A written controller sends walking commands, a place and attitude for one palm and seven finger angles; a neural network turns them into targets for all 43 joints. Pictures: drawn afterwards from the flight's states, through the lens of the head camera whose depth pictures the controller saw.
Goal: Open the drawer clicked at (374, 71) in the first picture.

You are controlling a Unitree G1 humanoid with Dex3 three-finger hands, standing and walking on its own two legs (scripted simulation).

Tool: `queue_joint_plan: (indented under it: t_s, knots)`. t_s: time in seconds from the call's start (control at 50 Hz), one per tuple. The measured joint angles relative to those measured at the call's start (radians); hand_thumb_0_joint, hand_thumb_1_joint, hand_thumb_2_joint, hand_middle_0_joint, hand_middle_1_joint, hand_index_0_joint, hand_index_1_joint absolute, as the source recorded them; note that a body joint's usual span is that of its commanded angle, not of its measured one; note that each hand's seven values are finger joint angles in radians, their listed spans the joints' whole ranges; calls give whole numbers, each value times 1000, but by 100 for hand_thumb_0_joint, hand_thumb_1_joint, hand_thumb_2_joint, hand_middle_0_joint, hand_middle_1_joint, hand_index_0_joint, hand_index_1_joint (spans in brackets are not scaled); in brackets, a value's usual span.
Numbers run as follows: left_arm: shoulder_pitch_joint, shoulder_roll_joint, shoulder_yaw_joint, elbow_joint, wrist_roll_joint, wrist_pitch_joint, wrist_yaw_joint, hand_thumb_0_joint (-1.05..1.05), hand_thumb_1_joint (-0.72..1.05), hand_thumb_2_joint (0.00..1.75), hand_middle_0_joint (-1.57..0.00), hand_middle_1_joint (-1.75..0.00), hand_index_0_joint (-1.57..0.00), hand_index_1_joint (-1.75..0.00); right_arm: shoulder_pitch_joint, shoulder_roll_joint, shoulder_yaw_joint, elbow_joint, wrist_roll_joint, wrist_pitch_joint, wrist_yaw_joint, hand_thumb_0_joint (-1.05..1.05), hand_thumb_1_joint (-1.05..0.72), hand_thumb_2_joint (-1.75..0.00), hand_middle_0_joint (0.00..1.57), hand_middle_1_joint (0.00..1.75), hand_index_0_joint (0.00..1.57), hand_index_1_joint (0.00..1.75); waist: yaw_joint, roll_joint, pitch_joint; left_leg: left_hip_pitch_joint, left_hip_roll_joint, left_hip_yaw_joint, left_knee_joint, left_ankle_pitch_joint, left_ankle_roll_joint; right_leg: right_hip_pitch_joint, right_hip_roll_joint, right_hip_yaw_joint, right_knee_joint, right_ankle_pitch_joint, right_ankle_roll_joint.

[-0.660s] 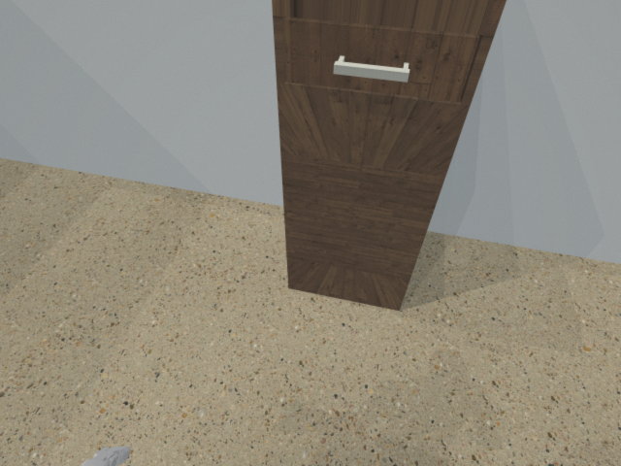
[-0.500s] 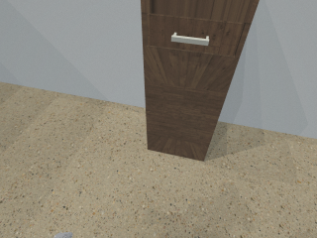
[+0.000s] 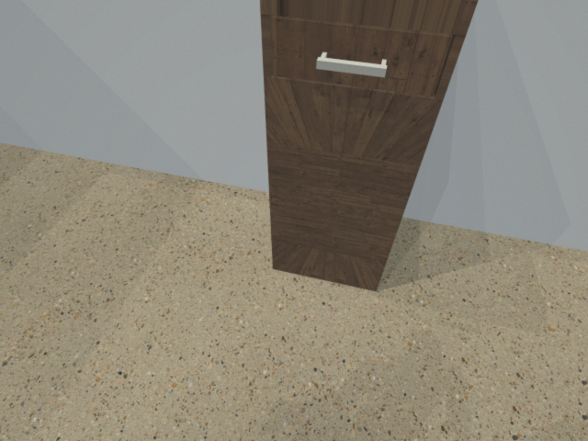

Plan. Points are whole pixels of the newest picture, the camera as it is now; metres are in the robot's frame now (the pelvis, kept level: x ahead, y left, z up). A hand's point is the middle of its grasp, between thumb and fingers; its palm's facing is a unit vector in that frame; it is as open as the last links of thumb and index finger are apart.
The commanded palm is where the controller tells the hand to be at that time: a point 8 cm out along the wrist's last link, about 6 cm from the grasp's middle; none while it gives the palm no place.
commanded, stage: stand and wait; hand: left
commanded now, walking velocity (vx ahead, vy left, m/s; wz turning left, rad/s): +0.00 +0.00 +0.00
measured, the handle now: (352, 63) +0.84 -0.07 +0.14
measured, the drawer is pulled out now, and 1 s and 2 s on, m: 0.00 0.00 0.00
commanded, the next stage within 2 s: look at it before walking up in 0.16 s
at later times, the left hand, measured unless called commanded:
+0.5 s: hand out of the picture +0.06 +0.22 -0.16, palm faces -0.01 -0.95 -0.30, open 7.4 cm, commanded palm none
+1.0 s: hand out of the picture +0.06 +0.22 -0.16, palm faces -0.02 -0.96 -0.29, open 7.4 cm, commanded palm none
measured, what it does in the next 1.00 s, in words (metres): stands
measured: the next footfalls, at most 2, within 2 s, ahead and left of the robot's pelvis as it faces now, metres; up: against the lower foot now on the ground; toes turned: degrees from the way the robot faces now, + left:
none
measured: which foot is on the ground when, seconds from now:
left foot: down 0.00-1.00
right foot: down 0.00-1.00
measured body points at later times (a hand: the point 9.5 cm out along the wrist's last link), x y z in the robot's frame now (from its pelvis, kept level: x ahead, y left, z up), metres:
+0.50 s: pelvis +0.00 -0.01 +0.00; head +0.00 -0.01 +0.45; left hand +0.07 +0.27 -0.14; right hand +0.06 -0.29 -0.14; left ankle +0.01 +0.11 -0.74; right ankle +0.01 -0.13 -0.74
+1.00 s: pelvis +0.01 -0.01 +0.00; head +0.01 -0.01 +0.45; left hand +0.06 +0.27 -0.14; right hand +0.06 -0.29 -0.14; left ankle +0.01 +0.12 -0.74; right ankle +0.01 -0.13 -0.74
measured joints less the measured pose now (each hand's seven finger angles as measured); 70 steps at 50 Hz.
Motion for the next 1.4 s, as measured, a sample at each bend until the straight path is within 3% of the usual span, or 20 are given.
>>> queue_joint_plan:
  t_s: [0.94,1.18,1.4]
  knots:
    - [-6,-20,3,12,1,-10,4,1,90,90,-20,-30,-20,-30,-9,17,3,18,1,-6,-5,0,-90,-90,21,30,20,30,1,5,-4,26,16,2,-42,8,-15,20,16,2,-35,7,-13]
    - [27,-71,14,-5,1,19,10,1,90,90,-20,-30,-20,-30,10,73,-6,-6,1,7,-22,0,-90,-90,20,30,20,30,6,4,-3,-2,36,54,35,-38,-18,-30,37,53,41,-17,-15]
    - [48,-120,32,-53,9,35,-1,1,90,90,-20,-30,-20,-30,61,120,-29,-25,-3,23,-20,0,-90,-90,20,30,20,30,-6,-1,12,-70,54,100,132,-78,-12,-115,57,99,135,-37,-14]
